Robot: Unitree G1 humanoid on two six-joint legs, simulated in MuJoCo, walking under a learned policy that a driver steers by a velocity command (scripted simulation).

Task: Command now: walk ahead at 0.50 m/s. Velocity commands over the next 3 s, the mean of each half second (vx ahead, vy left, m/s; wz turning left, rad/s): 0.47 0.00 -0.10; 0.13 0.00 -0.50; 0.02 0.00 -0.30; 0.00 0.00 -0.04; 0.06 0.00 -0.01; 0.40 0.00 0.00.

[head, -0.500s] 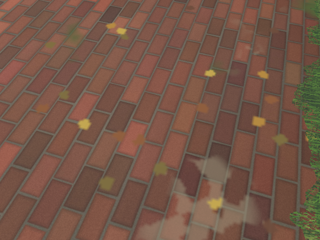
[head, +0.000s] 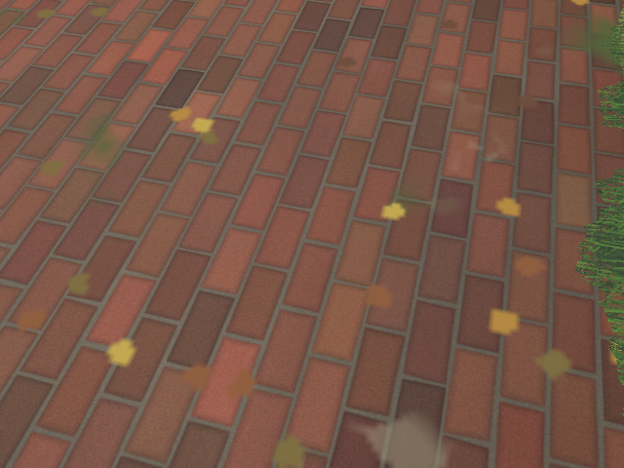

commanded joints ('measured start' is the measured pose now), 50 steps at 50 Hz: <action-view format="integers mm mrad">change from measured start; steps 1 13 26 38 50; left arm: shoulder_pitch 62 205 172 34 5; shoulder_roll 109 172 148 83 182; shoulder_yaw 24 40 47 56 86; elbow -29 63 19 -121 -197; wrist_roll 19 -13 -28 -6 -13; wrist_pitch -11 -3 37 118 85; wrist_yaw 5 33 57 22 50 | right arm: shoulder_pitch -38 -320 -121 -240 -270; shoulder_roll -106 -23 -76 -149 -127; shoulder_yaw -30 -1 -23 -52 -52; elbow -94 -156 -114 -51 -61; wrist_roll -10 -10 -30 -22 -30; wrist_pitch -17 -13 -5 24 63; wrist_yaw -4 18 3 -29 -33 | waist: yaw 24 93 -27 10 13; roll -118 -72 68 68 -94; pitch -65 31 -169 -85 -158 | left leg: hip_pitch -296 -281 370 202 -287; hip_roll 114 75 318 291 39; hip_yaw -49 27 -179 154 -33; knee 17 -550 -758 -875 -6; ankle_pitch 109 523 808 646 -72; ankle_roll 8 -35 196 175 -71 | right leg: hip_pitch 278 316 -278 -60 301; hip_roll -272 -215 -91 -107 -264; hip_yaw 387 120 129 36 383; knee -319 -398 717 225 -170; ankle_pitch -35 165 -371 1 364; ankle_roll -177 -144 89 75 -202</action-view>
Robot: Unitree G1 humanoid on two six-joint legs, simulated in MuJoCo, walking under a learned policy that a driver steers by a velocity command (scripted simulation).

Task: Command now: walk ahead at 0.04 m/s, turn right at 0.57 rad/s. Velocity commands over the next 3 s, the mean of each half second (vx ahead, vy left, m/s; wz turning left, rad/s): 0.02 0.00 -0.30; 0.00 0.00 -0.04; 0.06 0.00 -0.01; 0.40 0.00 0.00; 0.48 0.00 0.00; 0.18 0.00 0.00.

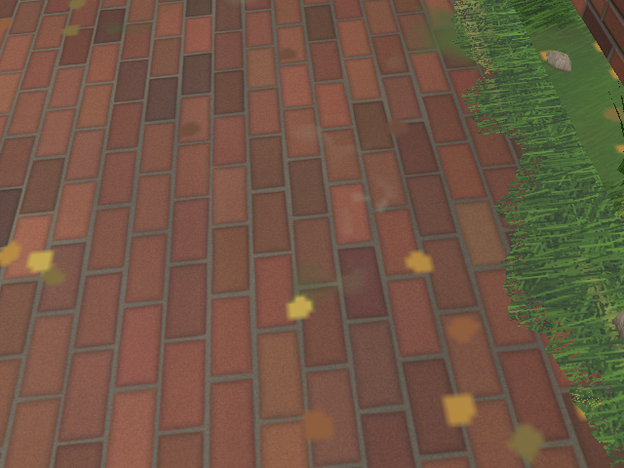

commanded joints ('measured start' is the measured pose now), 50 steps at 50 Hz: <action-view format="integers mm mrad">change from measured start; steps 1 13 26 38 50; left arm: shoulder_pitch -11 -35 -3 15 24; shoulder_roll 158 130 86 68 56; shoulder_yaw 39 13 2 -11 -22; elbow -72 -51 15 121 231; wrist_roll -4 7 9 14 9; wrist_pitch -14 8 9 -17 -20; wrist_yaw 22 26 22 32 40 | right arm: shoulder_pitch -1 54 67 52 82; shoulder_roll -104 -64 -94 -56 -55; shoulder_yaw -27 -7 20 36 42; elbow -62 -31 15 77 159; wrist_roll -8 5 -13 -9 -6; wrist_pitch -1 -4 -40 -15 -15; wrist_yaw -17 11 17 8 -2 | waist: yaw -17 -10 -9 -24 -20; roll -121 -171 26 -48 -27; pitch -198 -168 -119 -75 -61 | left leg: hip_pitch -128 168 230 255 249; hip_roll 13 -19 59 22 10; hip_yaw -89 -46 -122 -73 -66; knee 4 -527 -714 -687 -709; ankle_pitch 77 240 346 339 334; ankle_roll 1 9 77 66 61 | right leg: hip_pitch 247 135 221 191 210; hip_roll -248 -194 -46 -55 -43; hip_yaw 321 341 119 136 113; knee -183 -152 -45 -98 -107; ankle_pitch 375 86 108 99 93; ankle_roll -204 -152 20 31 34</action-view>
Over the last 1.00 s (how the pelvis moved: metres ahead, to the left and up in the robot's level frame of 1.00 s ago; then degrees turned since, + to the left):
0.38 0.01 0.00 -21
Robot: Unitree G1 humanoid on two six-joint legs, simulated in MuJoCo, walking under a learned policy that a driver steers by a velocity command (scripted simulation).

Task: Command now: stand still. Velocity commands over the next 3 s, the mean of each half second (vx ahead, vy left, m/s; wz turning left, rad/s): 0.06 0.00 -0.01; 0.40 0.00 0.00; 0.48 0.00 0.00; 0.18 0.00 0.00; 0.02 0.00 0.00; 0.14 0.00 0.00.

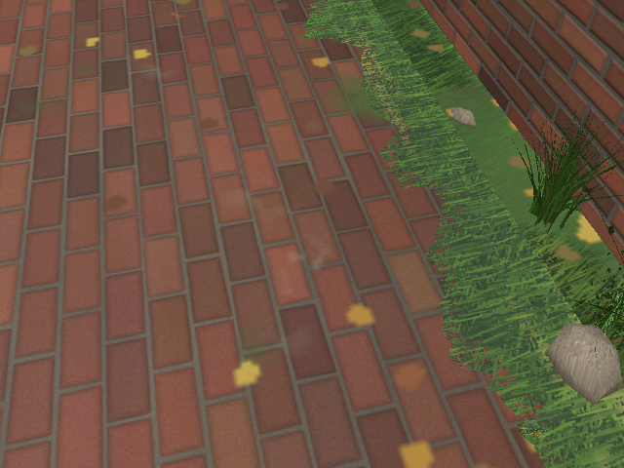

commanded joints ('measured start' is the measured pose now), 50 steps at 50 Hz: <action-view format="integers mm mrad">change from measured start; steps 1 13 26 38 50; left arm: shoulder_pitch -6 4 31 277 269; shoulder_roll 118 108 53 82 170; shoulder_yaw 22 11 1 -8 29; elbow -19 69 81 128 110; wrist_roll -1 -4 -36 -6 -14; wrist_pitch -10 -8 -87 -110 -75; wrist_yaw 5 9 -26 -34 -8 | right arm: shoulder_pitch -3 51 75 -60 -60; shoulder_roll -112 -101 -179 -68 -147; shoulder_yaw -18 -8 -48 -37 -63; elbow -24 16 -15 -124 -191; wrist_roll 1 2 39 26 36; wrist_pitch -10 -12 -41 -101 -94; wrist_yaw -6 -13 -11 41 59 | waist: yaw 2 3 40 59 -78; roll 2 0 157 -88 -122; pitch -34 -21 113 46 -72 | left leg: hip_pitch -35 -39 -155 -628 -107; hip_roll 33 26 276 108 -31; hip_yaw -34 -30 -346 1 80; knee -97 -107 -312 485 60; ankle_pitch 85 86 -440 107 218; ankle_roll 16 20 193 41 117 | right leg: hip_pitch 28 21 -121 282 286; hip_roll -39 -30 -49 -237 -253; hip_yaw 29 11 -108 118 -64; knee -75 -83 129 -360 -94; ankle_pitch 167 154 -197 238 841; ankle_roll -26 -19 -88 -190 -126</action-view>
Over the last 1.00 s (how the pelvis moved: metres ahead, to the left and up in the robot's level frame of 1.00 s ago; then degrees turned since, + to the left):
0.03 0.03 0.00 -8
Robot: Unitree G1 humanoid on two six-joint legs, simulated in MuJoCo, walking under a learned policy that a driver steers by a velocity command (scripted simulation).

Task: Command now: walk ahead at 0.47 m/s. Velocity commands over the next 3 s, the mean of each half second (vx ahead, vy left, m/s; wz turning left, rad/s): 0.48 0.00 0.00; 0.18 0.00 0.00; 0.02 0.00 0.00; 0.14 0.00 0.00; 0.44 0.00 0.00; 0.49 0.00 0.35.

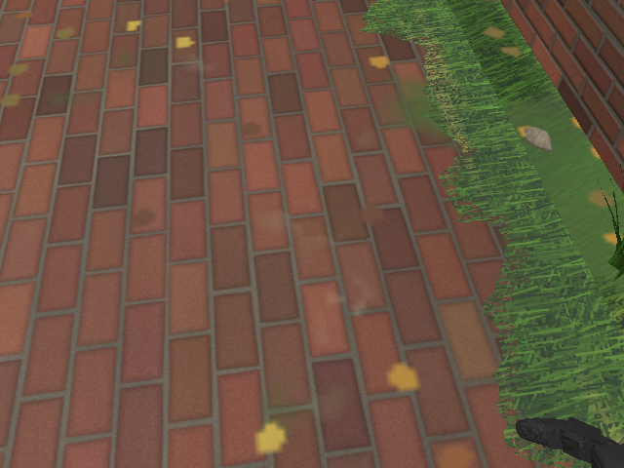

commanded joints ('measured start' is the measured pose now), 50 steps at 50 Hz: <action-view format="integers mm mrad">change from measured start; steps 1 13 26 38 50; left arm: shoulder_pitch -54 -253 -543 -439 -323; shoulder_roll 172 98 114 112 102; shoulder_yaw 31 39 28 18 7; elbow -60 -189 -314 -203 -124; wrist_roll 13 4 4 50 27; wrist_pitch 11 -14 -51 -30 33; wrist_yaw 4 5 -59 -43 -1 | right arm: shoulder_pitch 332 300 486 460 272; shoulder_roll -199 -133 -172 -38 -107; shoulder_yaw -83 -46 -57 -30 -51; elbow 45 99 165 129 124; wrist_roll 5 -32 -22 -24 -33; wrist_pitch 0 -28 34 80 88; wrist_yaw -14 -24 -63 -89 -87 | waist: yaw -255 -74 -120 -158 -73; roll -127 23 62 -110 97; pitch -163 18 6 -140 -3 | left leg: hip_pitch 517 345 658 256 256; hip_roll -32 192 207 64 83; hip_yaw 7 -228 -110 -91 -127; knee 29 -443 -233 369 -155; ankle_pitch -32 -32 428 -383 -249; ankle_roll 71 181 83 -112 -29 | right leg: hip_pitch -229 -854 -755 -522 -458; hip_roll -180 -168 -25 -210 -4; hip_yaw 12 81 -2 96 -3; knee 431 833 291 94 177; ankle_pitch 975 262 418 896 114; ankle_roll -93 -31 -72 -264 -41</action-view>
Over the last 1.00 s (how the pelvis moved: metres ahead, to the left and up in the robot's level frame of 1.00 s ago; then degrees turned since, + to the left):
0.23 0.00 -0.02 0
